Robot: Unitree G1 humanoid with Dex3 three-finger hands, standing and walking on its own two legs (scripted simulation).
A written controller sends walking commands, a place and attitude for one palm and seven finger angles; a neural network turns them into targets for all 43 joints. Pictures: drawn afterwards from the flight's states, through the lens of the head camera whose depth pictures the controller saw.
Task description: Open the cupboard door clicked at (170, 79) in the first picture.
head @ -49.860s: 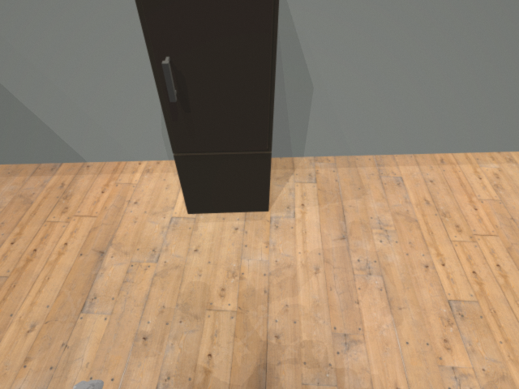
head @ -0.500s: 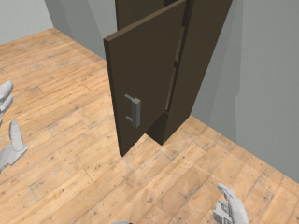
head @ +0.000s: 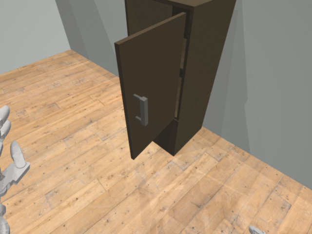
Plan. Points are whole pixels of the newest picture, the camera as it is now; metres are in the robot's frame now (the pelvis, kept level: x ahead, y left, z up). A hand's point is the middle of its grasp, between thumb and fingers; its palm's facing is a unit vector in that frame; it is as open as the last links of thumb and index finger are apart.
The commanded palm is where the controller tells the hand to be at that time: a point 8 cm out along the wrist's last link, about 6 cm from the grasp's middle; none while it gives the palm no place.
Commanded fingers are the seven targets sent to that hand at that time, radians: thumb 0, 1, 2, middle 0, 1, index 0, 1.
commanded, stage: stop stepping back and stand still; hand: left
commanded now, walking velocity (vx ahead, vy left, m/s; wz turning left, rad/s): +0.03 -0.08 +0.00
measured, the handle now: (140, 110) +0.56 +0.10 -0.02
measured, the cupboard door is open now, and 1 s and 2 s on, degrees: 95 95 95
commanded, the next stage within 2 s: let the arm hang, fingers relaxed in 0.60 s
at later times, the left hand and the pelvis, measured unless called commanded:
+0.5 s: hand out of the picture +0.16 +0.29 +0.16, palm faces +0.44 -0.79 -0.44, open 7.4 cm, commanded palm +0.11 +0.33 +0.18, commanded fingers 0.00 0.90 0.90 -0.20 -0.30 -0.20 -0.30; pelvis -0.04 +0.03 +0.00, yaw -2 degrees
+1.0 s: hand out of the picture +0.01 +0.21 -0.17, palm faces -0.04 -0.98 -0.18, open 7.3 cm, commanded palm none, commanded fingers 0.00 0.90 0.90 -0.20 -0.30 -0.20 -0.30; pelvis -0.06 +0.03 +0.00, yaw +0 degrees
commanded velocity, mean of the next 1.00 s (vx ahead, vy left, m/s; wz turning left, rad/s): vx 0.00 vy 0.00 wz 0.00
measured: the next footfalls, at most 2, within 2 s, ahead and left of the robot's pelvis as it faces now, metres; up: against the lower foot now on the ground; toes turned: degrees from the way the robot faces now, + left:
none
